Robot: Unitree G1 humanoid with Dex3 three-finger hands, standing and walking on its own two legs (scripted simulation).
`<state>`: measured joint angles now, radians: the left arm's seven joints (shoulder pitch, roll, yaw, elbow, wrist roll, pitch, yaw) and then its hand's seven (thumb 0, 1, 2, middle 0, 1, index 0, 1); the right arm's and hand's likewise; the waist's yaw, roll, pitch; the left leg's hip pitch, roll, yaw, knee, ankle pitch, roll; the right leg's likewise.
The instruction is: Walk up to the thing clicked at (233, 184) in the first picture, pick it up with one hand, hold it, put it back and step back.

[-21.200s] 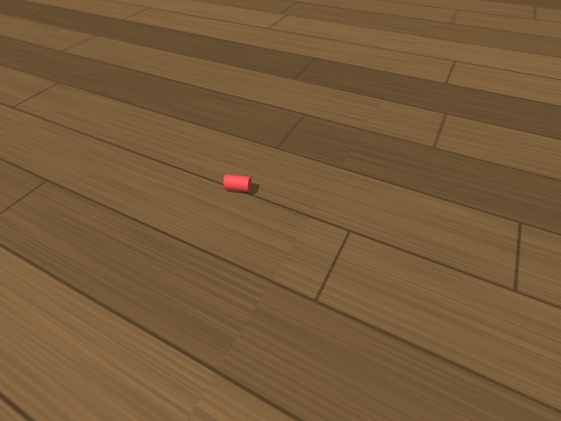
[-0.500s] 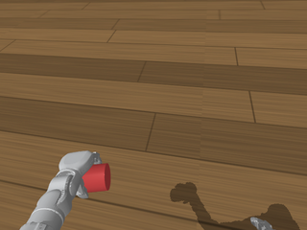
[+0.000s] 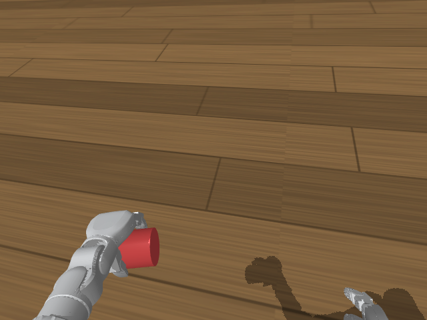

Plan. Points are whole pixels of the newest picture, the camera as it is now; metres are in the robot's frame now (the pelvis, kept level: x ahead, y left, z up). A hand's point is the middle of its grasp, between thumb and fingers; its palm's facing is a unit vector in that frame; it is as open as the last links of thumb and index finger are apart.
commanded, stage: hold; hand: left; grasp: from above
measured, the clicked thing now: (125, 249) +0.30 +0.22 -0.06
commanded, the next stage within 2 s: crouch in 0.72 s
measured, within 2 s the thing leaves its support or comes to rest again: neither
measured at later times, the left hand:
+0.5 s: hand (122, 242) +0.30 +0.22 -0.03, palm faces -0.45 -0.06 -0.89, open 10.5 cm
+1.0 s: hand (121, 245) +0.30 +0.23 -0.05, palm faces -0.47 -0.05 -0.88, open 10.5 cm
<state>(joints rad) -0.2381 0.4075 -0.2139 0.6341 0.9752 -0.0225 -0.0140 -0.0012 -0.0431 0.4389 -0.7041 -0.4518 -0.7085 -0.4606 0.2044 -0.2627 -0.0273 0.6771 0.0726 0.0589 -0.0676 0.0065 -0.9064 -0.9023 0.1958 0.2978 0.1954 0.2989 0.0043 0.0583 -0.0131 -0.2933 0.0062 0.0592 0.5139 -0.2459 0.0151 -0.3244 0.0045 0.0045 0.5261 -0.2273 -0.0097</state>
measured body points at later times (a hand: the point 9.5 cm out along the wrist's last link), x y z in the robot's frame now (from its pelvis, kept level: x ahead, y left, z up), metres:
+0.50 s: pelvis +0.01 +0.00 +0.00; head +0.03 -0.03 +0.45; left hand +0.32 +0.22 +0.02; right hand +0.16 -0.25 -0.11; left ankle +0.01 +0.11 -0.73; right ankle +0.03 -0.11 -0.73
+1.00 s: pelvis +0.02 +0.00 +0.00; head +0.04 -0.01 +0.45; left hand +0.32 +0.23 +0.00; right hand +0.17 -0.25 -0.11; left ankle +0.01 +0.11 -0.73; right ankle +0.03 -0.11 -0.73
